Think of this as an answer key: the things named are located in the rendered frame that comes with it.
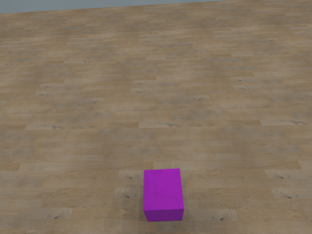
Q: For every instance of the carton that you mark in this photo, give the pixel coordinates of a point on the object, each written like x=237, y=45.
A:
x=162, y=195

